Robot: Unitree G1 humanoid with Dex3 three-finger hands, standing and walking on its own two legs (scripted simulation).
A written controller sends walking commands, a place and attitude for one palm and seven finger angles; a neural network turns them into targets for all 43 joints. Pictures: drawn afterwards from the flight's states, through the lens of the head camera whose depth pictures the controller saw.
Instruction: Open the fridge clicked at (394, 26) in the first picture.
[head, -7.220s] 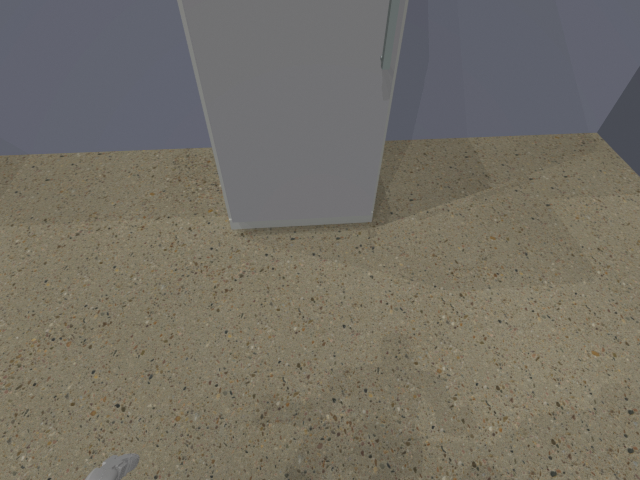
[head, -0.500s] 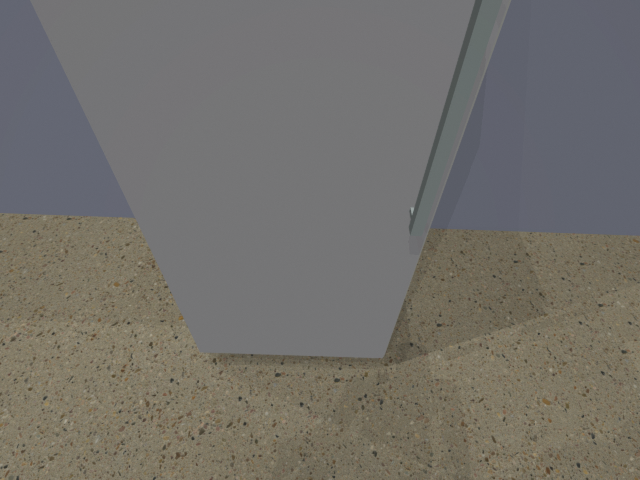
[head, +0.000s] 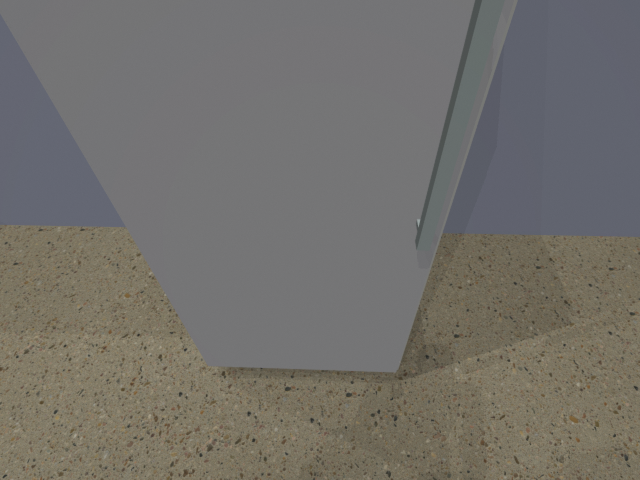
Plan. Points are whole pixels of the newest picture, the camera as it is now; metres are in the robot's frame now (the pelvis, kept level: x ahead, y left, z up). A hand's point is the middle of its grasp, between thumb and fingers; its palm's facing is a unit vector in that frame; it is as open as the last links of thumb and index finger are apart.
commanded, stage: come to a stop and stand still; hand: right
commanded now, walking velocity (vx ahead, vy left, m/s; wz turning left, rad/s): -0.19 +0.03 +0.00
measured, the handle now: (447, 136) +0.50 -0.14 +0.18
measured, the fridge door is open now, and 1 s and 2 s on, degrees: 0 0 0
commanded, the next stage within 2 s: look again from close up in 1.74 s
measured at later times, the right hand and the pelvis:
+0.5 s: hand out of the picture +0.07 -0.18 -0.17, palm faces +0.11 +0.98 -0.18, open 7.3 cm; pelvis +0.01 +0.01 +0.00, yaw -4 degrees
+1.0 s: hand out of the picture -0.03 -0.14 -0.16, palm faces +0.09 +0.97 -0.20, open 7.3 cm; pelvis -0.01 +0.03 +0.01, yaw -5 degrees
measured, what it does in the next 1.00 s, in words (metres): steps on the spot: right foot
